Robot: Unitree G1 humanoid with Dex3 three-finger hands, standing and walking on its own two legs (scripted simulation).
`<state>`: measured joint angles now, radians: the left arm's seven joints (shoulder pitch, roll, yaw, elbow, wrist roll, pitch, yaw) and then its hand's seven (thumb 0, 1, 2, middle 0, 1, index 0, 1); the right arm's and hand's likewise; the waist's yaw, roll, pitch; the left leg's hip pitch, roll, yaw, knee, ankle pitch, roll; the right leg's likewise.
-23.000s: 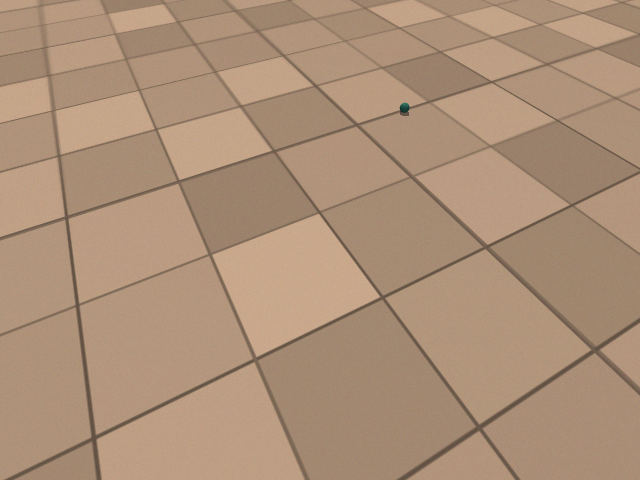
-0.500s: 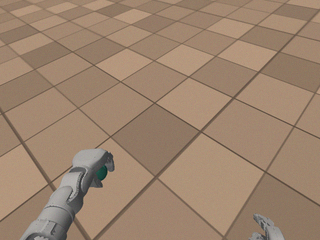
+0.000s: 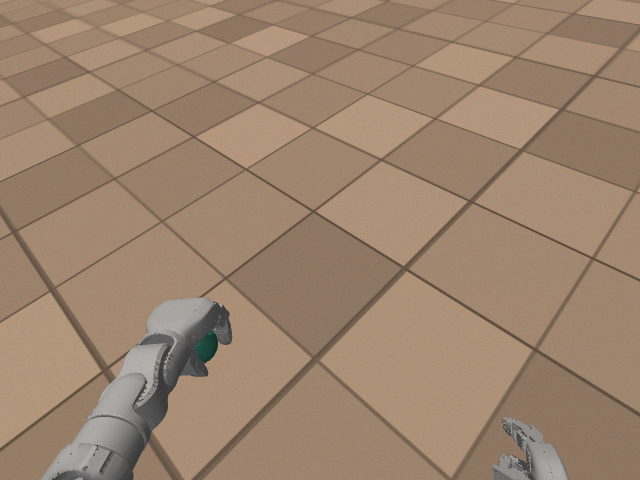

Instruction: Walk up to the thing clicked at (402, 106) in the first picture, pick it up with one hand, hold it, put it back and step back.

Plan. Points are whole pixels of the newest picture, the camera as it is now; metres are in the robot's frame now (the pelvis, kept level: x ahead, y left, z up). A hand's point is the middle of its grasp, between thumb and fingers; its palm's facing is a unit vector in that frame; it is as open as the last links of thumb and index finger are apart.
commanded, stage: hold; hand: left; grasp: from above
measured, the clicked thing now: (198, 345) +0.31 +0.23 -0.05
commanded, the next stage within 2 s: crouch in 0.30 s
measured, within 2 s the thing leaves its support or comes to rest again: neither
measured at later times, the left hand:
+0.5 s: hand (197, 351) +0.29 +0.22 -0.03, palm faces -0.44 -0.06 -0.89, open 6.9 cm
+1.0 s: hand (226, 372) +0.34 +0.23 -0.21, palm faces -0.41 +0.04 -0.91, open 6.9 cm
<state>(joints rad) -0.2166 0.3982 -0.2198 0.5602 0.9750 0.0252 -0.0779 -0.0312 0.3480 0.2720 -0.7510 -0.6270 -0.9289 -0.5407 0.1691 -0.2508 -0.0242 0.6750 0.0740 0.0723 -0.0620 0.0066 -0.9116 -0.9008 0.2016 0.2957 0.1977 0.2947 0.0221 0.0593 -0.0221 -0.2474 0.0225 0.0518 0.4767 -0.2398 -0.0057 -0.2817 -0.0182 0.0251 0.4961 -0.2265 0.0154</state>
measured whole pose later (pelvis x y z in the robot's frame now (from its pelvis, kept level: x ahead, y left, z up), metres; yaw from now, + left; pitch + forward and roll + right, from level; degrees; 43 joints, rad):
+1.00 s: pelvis -0.04 +0.00 -0.11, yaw +1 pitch +22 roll -1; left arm -0.60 0.38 -0.14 1.17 1.16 -0.05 0.34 -0.03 0.34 0.30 -0.75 -0.61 -0.94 -0.54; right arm 0.23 -0.28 -0.09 0.71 -0.01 0.03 -0.02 0.00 -0.90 -0.90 0.20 0.30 0.20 0.30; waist -0.09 0.02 -0.16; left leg -1.13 0.03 0.00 1.24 -0.50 0.00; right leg -1.12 -0.01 -0.01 1.21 -0.47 0.02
